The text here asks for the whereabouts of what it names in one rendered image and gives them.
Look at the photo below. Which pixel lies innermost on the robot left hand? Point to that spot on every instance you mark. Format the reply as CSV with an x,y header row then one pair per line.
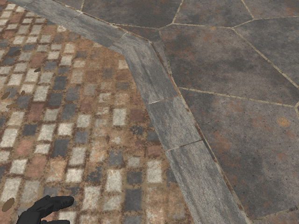
x,y
43,208

